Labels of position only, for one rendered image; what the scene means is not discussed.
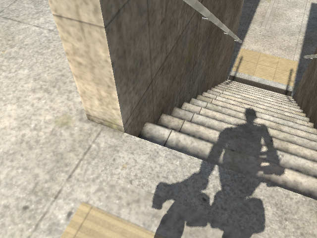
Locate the stairs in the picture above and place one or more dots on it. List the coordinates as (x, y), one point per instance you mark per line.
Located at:
(252, 131)

